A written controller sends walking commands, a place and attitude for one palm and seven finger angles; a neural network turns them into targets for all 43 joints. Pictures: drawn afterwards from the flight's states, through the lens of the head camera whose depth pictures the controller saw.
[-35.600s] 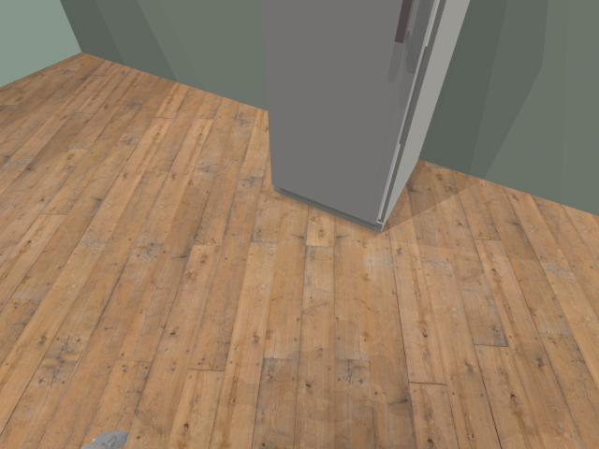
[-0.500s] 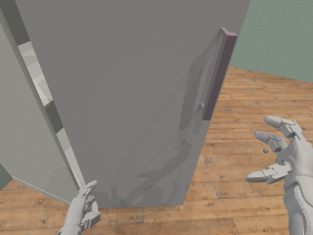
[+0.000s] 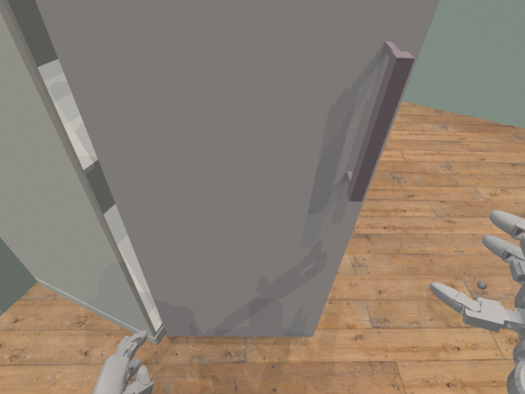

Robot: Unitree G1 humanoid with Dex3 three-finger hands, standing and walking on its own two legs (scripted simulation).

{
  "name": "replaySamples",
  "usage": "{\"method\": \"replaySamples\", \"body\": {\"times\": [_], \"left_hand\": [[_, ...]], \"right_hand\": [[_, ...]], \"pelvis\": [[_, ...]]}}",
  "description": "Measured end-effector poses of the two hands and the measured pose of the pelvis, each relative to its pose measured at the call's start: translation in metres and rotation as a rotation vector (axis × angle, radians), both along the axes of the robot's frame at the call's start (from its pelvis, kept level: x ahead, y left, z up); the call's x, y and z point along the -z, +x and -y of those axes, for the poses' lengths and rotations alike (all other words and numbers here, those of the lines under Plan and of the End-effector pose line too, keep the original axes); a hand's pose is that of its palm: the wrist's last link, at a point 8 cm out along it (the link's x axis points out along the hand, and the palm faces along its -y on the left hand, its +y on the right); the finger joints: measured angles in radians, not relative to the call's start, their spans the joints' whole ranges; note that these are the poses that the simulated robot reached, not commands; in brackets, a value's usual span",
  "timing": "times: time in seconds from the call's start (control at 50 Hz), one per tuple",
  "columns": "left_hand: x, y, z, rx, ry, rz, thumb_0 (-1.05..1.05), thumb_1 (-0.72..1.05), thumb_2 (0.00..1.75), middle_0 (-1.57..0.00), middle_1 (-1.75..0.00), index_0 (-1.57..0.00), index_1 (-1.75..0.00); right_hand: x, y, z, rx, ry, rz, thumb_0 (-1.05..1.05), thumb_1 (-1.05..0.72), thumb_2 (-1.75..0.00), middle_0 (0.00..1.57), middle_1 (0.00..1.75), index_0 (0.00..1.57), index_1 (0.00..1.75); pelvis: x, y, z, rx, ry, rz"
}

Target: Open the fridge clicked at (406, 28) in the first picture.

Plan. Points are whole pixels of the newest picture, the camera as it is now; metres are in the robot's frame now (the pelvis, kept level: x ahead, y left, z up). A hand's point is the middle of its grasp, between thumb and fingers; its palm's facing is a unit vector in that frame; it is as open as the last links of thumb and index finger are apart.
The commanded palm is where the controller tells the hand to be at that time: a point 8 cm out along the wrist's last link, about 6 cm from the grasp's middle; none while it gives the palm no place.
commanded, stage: draw the hand back to the body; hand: right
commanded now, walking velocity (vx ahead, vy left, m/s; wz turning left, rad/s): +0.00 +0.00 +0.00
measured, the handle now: (370, 130) +0.45 -0.17 +0.21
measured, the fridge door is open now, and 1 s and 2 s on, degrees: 66 66 66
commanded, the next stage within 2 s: step back with the hand held close in 0.70 s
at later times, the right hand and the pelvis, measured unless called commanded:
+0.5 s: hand (507, 293) +0.20 -0.28 +0.15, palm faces +0.49 +0.80 -0.35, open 7.7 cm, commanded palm +0.15 -0.31 +0.17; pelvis +0.01 +0.00 +0.00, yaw +0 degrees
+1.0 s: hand (491, 280) +0.21 -0.26 +0.16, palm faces +0.41 +0.80 -0.43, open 7.4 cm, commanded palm +0.15 -0.30 +0.17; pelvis +0.01 +0.00 +0.00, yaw +0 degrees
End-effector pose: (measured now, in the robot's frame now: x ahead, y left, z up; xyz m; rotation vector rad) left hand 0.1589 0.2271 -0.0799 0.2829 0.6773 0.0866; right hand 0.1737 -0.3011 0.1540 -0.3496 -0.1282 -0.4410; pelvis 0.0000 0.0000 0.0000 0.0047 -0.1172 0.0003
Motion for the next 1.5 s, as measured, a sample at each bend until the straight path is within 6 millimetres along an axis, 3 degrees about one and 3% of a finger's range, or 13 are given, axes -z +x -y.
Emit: {"method": "replaySamples", "body": {"times": [0.14, 0.46, 0.76, 0.92, 1.02, 1.14, 1.38, 1.5], "left_hand": [[-0.002, 0.003, 0.001, -0.023, -0.009, 0.006, 0.02, 0.9, 0.9, -0.2, -0.3, -0.21, -0.3], [-0.011, 0.039, 0.017, 0.041, -0.026, 0.062, 0.01, 0.9, 0.9, -0.2, -0.3, -0.21, -0.3], [-0.009, 0.038, 0.013, 0.036, -0.026, 0.049, 0.01, 0.9, 0.9, -0.2, -0.3, -0.21, -0.3], [-0.005, 0.031, 0.005, 0.01, -0.02, 0.009, 0.01, 0.9, 0.9, -0.2, -0.3, -0.21, -0.3], [-0.007, 0.023, 0.0, -0.052, -0.02, -0.001, 0.01, 0.9, 0.9, -0.2, -0.3, -0.21, -0.3], [-0.007, 0.002, 0.001, -0.105, -0.021, -0.002, 0.01, 0.9, 0.9, -0.2, -0.3, -0.2, -0.3], [-0.002, -0.058, 0.017, -0.083, 0.01, -0.028, 0.01, 0.9, 0.9, -0.2, -0.3, -0.21, -0.3], [0.004, -0.078, 0.027, -0.028, 0.018, -0.038, 0.01, 0.9, 0.9, -0.2, -0.3, -0.21, -0.3]], "right_hand": [[-0.005, -0.002, 0.004, -0.007, -0.036, 0.002, 0.0, -0.26, -0.59, 0.23, 0.67, 0.23, 0.68], [-0.013, -0.019, 0.012, 0.053, -0.064, 0.004, 0.01, -0.79, -0.84, 0.21, 0.36, 0.21, 0.37], [-0.013, -0.013, 0.005, 0.042, -0.056, -0.002, 0.02, -0.89, -0.89, 0.21, 0.3, 0.21, 0.31], [-0.022, -0.007, 0.002, 0.017, -0.115, 0.029, 0.02, -0.89, -0.9, 0.21, 0.3, 0.21, 0.31], [-0.024, -0.004, -0.003, -0.054, -0.173, 0.003, 0.02, -0.89, -0.9, 0.21, 0.3, 0.21, 0.31], [-0.023, -0.019, 0.001, -0.106, -0.219, -0.036, 0.02, -0.89, -0.89, 0.21, 0.3, 0.21, 0.31], [-0.016, -0.077, 0.028, -0.044, -0.227, 0.035, 0.02, -0.89, -0.89, 0.21, 0.3, 0.21, 0.31], [-0.017, -0.117, 0.037, -0.002, -0.256, 0.075, 0.02, -0.89, -0.89, 0.21, 0.3, 0.21, 0.31]], "pelvis": [[-0.001, 0.005, 0.003, -0.01, -0.001, -0.001], [-0.001, 0.014, 0.004, 0.001, -0.002, -0.006], [-0.001, 0.016, -0.001, 0.002, -0.002, -0.006], [0.0, 0.013, -0.001, 0.008, 0.009, -0.047], [0.002, 0.003, 0.005, -0.009, 0.007, -0.089], [0.004, -0.014, 0.013, -0.023, 0.003, -0.104], [0.011, -0.062, 0.026, 0.016, 0.034, -0.091], [0.015, -0.083, 0.026, 0.071, 0.046, -0.085]]}}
